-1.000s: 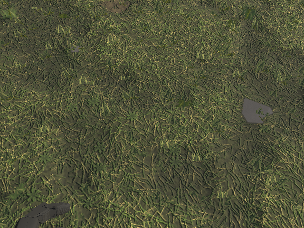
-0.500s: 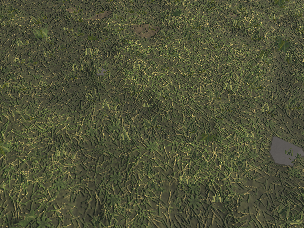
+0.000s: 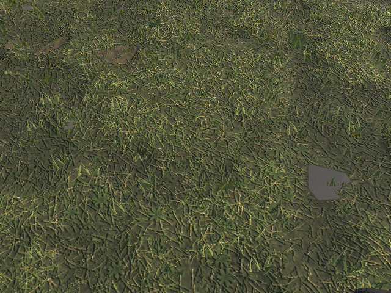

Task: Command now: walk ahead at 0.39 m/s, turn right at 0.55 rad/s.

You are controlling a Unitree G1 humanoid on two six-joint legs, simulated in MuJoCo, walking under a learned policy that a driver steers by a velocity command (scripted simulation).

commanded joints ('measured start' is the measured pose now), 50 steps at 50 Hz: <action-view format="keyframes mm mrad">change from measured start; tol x32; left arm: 1 -12 193 53 -67 -6 -4 4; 50 -275 161 43 -115 10 54 25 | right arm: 1 -96 -82 -10 -90 14 -25 10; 8 318 -270 -65 -1 -20 -26 2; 50 218 -96 -3 -39 3 131 6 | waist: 1 -5 -130 2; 8 -131 308 -156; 25 -88 99 -20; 30 -61 -289 -432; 50 -114 -110 -85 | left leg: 1 69 -41 25 -94 53 -10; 6 483 74 -47 -199 -12 73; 8 749 416 -665 -372 -513 264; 16 401 222 4 -390 446 209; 27 451 226 203 -77 636 142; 28 385 170 235 94 562 102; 30 -81 -5 113 660 -605 1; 50 212 33 177 7 -127 43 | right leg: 1 -38 -214 274 -134 -122 -150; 10 -690 -104 5 816 -236 36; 27 -170 -64 -206 157 117 -4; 30 485 -559 441 125 926 -358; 36 -148 -296 -36 -79 319 -164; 50 3 -376 -146 13 234 -122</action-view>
